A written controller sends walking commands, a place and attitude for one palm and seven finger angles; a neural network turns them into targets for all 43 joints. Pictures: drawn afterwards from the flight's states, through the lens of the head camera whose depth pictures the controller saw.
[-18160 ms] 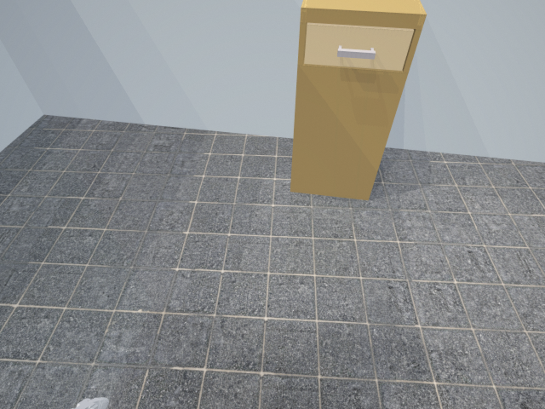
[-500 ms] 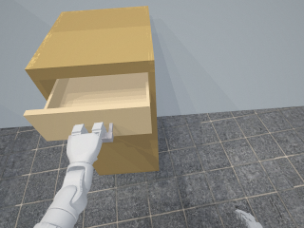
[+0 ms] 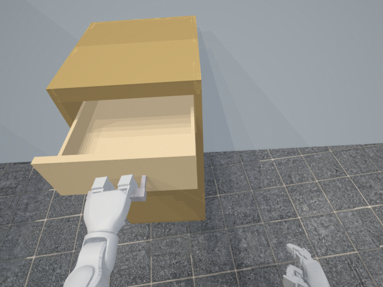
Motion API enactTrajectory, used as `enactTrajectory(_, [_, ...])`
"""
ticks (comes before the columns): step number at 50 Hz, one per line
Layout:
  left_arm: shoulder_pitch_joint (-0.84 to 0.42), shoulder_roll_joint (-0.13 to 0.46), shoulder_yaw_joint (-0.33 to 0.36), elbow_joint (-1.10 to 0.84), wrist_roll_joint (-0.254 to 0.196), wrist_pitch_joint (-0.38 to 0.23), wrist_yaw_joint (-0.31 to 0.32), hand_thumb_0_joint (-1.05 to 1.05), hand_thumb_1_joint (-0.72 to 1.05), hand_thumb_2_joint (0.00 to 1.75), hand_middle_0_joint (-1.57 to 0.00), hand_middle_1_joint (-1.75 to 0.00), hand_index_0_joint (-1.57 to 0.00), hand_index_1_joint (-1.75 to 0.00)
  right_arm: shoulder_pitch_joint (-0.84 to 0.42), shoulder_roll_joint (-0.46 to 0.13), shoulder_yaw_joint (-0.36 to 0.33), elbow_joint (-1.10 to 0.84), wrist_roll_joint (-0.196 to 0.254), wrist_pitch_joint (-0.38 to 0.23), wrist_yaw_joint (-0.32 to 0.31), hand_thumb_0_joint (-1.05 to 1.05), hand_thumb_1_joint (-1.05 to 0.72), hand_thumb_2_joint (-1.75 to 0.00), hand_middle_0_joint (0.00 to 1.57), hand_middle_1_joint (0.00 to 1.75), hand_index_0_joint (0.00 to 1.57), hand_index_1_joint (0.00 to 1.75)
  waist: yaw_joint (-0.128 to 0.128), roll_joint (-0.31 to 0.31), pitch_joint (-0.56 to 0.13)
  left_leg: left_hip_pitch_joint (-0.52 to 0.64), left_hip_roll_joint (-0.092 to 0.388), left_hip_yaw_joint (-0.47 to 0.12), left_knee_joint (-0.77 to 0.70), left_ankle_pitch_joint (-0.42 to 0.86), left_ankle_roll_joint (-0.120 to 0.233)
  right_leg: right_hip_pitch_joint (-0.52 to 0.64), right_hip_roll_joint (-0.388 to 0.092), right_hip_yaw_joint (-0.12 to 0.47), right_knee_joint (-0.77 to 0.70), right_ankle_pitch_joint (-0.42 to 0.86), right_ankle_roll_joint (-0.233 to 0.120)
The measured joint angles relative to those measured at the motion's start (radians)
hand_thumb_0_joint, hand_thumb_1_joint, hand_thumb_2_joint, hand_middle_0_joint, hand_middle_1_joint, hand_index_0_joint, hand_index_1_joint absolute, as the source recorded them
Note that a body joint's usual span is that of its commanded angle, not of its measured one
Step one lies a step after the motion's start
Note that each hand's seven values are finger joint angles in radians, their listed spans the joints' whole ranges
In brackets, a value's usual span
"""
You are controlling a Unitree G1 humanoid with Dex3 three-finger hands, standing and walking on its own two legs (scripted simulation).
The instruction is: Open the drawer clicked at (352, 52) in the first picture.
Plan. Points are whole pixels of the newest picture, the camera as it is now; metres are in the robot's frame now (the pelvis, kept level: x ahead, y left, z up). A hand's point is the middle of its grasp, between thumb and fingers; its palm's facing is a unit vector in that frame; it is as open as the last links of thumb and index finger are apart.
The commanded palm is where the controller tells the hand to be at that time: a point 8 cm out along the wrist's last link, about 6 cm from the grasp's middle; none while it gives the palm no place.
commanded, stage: pull the drawer open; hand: left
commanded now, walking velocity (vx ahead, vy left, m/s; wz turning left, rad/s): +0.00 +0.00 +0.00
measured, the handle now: (118, 188) +0.33 +0.20 +0.01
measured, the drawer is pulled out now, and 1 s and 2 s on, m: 0.21 0.30 0.30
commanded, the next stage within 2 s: open the thumb to release the handle in 1.42 s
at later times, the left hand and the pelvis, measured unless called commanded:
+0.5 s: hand (113, 247) +0.20 +0.18 +0.00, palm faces +0.02 -0.12 -0.99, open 6.2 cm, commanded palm +0.16 +0.18 +0.05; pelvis -0.01 -0.01 -0.01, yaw +0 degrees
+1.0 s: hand (110, 261) +0.18 +0.18 +0.00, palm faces +0.01 -0.14 -0.99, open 6.2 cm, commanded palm +0.12 +0.19 +0.05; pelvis -0.01 -0.01 -0.01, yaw -1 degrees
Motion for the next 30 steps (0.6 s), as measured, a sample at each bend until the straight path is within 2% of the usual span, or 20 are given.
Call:
enactTrajectory(10, [0.083,0.0,-0.015,-0.075,0.006,-0.003,0.004,0.03,0.68,0.82,-0.25,-1.3,-0.34,-1.27,-0.022,0.008,0.01,-0.003,-0.008,0.001,0.007,0.01,-0.9,-0.9,0.2,0.3,0.2,0.3,0.017,0.003,0.007,0.005,0.0,-0.009,0.018,-0.007,-0.005,0.006,-0.001,-0.008,0.022,-0.012,-0.005])
enactTrajectory(30, [0.272,0.013,-0.005,-0.229,0.012,-0.043,0.027,0.03,0.68,0.82,-0.25,-1.3,-0.35,-1.27,-0.027,0.005,0.016,-0.023,-0.025,-0.006,0.024,0.01,-0.9,-0.9,0.2,0.3,0.2,0.3,0.027,0.004,0.011,-0.019,0.005,-0.012,0.064,-0.019,-0.012,-0.02,0.004,-0.009,0.073,-0.027,-0.014])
